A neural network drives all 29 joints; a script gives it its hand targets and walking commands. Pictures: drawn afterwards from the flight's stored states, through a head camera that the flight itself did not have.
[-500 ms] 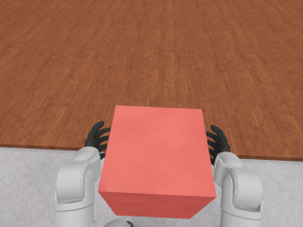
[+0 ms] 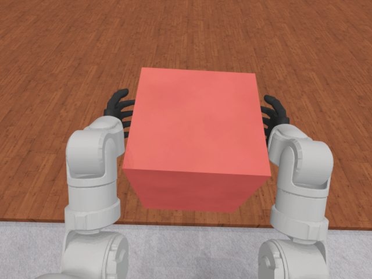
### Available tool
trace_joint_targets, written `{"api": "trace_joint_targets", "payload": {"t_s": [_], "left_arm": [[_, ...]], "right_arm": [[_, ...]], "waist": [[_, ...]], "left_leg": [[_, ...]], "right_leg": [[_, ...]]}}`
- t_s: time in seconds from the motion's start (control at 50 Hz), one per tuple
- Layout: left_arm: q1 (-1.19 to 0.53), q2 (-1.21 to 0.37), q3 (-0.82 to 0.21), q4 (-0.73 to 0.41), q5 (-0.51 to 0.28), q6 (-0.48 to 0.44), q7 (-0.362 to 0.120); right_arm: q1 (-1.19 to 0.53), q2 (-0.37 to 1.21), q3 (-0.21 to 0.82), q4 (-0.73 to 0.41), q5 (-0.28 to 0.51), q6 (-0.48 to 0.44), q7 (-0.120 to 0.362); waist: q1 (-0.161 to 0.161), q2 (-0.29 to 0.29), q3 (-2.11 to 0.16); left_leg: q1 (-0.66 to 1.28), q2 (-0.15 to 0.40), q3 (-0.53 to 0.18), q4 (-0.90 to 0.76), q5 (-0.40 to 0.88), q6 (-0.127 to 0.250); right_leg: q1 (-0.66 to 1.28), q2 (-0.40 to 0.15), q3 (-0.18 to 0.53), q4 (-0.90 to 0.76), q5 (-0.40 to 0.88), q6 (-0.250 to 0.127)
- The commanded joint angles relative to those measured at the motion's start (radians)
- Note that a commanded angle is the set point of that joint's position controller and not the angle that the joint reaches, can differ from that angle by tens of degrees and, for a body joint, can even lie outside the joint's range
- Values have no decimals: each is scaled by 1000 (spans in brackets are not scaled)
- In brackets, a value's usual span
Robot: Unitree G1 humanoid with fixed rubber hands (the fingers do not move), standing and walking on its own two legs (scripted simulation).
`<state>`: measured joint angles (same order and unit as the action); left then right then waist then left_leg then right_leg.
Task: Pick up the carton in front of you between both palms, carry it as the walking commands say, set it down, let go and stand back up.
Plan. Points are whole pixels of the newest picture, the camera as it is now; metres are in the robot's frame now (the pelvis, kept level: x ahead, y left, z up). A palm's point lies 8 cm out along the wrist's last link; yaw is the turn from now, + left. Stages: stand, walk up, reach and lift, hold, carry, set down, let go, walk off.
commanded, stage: carry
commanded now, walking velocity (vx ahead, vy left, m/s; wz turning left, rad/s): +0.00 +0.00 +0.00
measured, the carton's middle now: (193, 149) +0.35 +0.00 +0.09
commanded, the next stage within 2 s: none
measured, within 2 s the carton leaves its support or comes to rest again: neither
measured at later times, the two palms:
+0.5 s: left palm (116, 108) +0.45 +0.18 +0.11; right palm (243, 105) +0.47 -0.12 +0.12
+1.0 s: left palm (115, 99) +0.46 +0.18 +0.12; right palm (244, 104) +0.47 -0.12 +0.12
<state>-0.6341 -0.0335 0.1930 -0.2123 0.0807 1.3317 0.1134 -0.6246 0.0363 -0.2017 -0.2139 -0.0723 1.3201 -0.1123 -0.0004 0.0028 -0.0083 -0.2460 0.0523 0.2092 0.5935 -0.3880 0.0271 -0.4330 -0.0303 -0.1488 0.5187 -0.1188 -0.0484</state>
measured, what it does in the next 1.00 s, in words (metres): walks ahead: left foot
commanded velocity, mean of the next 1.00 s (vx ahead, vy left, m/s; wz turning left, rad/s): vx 0.00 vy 0.00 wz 0.00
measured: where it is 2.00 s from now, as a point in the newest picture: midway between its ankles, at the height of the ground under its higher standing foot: outside the picture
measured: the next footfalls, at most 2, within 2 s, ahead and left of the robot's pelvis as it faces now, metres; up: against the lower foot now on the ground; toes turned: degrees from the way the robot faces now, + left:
left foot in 0.58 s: +0.11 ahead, +0.12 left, +0.00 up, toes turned +6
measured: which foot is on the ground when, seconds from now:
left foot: down 0.00-0.46, up 0.48-0.56, down 0.58-1.00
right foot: down 0.00-1.00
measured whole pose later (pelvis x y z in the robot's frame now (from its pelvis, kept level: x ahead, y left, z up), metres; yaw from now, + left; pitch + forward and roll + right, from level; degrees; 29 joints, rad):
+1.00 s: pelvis +0.11 +0.03 +0.00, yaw +1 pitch +4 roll -1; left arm -0.64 -0.03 0.20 0.11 0.07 1.20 0.13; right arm -0.63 0.01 -0.21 0.11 -0.06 1.20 -0.12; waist -0.02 0.01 -0.06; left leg -0.29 -0.01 0.09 0.58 -0.37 0.05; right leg -0.31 -0.03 -0.08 0.58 -0.33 0.00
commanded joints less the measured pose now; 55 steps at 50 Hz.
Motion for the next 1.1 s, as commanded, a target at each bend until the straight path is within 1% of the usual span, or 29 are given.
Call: {"api": "trace_joint_targets", "payload": {"t_s": [0.0,0.04,0.1,0.14,0.22,0.26,0.3,0.36,0.38,0.4,0.42,0.44,0.46,0.48,0.5,0.52,0.54,0.56,0.58,0.6,0.66,0.72,0.76,0.78,0.8,0.82,0.84,0.94,1.08], "left_arm": [[-654,-811,-623,121,-425,7,-220],[-732,-872,-596,152,-443,-4,-222],[-870,-937,-575,148,-470,-22,-214],[-916,-957,-550,148,-469,-25,-201],[-924,-994,-523,189,-449,-27,-191],[-907,-1031,-528,210,-439,-36,-194],[-877,-1074,-542,217,-424,-54,-197],[-870,-1131,-590,155,-412,-91,-199],[-876,-1141,-614,121,-415,-104,-199],[-880,-1143,-640,91,-420,-115,-198],[-864,-1136,-664,69,-425,-124,-197],[-828,-1125,-684,57,-429,-132,-196],[-791,-1111,-701,51,-432,-139,-195],[-764,-1091,-717,46,-436,-142,-195],[-738,-1080,-729,42,-439,-146,-197],[-719,-1074,-738,33,-444,-150,-199],[-707,-1065,-746,31,-446,-154,-203],[-689,-1060,-749,43,-445,-156,-208],[-681,-1047,-755,60,-442,-155,-213],[-710,-1058,-760,65,-445,-150,-221],[-729,-1076,-760,111,-457,-155,-234],[-699,-1077,-736,135,-458,-160,-230],[-657,-1061,-708,162,-446,-152,-225],[-633,-1048,-690,182,-438,-145,-226],[-620,-1039,-676,209,-425,-145,-226],[-598,-1033,-661,236,-417,-143,-228],[-598,-1033,-648,246,-412,-145,-230],[-663,-1040,-623,242,-404,-151,-224],[-721,-1053,-614,243,-429,-148,-221]], "right_arm": [[-689,812,655,74,442,30,219],[-809,882,646,113,468,22,218],[-935,975,627,160,507,3,215],[-957,1006,595,186,509,-4,205],[-927,1041,535,247,467,-9,193],[-897,1066,520,273,440,-17,198],[-854,1093,513,290,413,-30,208],[-827,1120,538,235,394,-66,220],[-827,1122,559,199,394,-79,220],[-823,1118,581,162,394,-92,218],[-818,1105,603,126,395,-103,215],[-806,1087,623,98,394,-111,211],[-775,1081,641,85,392,-116,208],[-722,1064,645,95,388,-120,206],[-684,1042,650,94,379,-124,205],[-652,1025,655,94,370,-126,205],[-627,1014,653,94,362,-127,209],[-618,1007,653,96,354,-125,216],[-612,994,651,121,350,-126,226],[-614,982,657,139,338,-133,232],[-651,1000,686,121,378,-143,248],[-690,1001,710,87,411,-148,244],[-677,995,708,104,418,-143,238],[-659,990,702,126,414,-139,236],[-659,995,699,137,420,-133,238],[-654,999,694,158,421,-129,239],[-669,1009,690,168,427,-129,241],[-723,1060,671,230,454,-134,249],[-723,1070,622,274,445,-136,241]], "waist": [[8,-177,-469],[6,-143,-474],[9,-88,-522],[8,-68,-559],[13,-106,-592],[14,-101,-595],[8,-42,-605],[-10,101,-584],[-9,122,-571],[-1,110,-569],[18,53,-579],[40,-59,-595],[64,-198,-591],[70,-165,-595],[63,-131,-598],[44,-108,-602],[25,-109,-604],[0,-88,-609],[-16,78,-626],[-21,226,-589],[-30,179,-509],[-26,143,-524],[-11,109,-536],[-9,84,-539],[-9,-1,-554],[-8,-49,-548],[-5,-65,-537],[-7,-4,-504],[-5,1,-476]], "left_leg": [[-64,20,-97,34,7,-30],[11,20,-114,-27,62,-25],[104,39,-118,-18,361,-24],[110,42,-121,22,479,-27],[24,-1,-107,-41,308,-39],[53,-9,-101,-110,349,-43],[165,17,-106,-112,609,-44],[368,81,-116,-2,1112,-21],[373,84,-116,30,1195,-14],[315,76,-107,75,1179,-15],[175,56,-93,147,1017,-25],[-71,6,-91,214,584,-38],[-376,-58,-121,205,-88,-42],[-425,-43,-180,122,-213,-34],[-372,-31,-192,-1,-156,-28],[-235,-25,-174,-162,6,-20],[-43,-21,-137,-289,270,-18],[178,27,-164,-280,485,-5],[380,192,-302,-121,1104,48],[426,236,-339,-56,1309,121],[472,228,-338,-54,1319,144],[466,189,-280,-18,1296,123],[353,158,-236,2,1145,90],[254,139,-234,2,988,67],[174,105,-213,10,841,35],[128,86,-206,11,713,17],[112,75,-202,5,648,4],[166,109,-228,-16,799,27],[112,86,-214,-42,527,22]], "right_leg": [[468,-263,273,-19,688,-121],[431,-224,228,-15,624,-104],[410,-157,137,81,704,-67],[420,-148,120,116,789,-77],[548,-170,146,113,1002,-114],[559,-159,139,111,995,-105],[474,-120,99,114,832,-80],[248,-15,-18,33,387,-29],[244,14,-37,-19,310,-20],[311,20,-35,-58,355,-20],[459,-12,-1,-64,551,-36],[685,-103,99,-22,927,-92],[937,-226,246,32,1283,-181],[984,-276,265,41,1270,-213],[941,-276,249,46,1146,-199],[837,-236,175,62,986,-149],[673,-191,101,77,796,-89],[447,-155,82,63,505,-34],[215,-89,36,103,52,26],[110,-24,58,90,-265,49],[-37,-6,85,163,-339,43],[10,0,88,61,-225,45],[180,-19,82,-65,-20,42],[280,-48,99,-37,136,31],[361,-103,136,75,439,5],[383,-129,147,91,575,-11],[378,-140,148,92,617,-18],[284,-97,127,75,311,6],[288,-122,159,46,288,-5]]}}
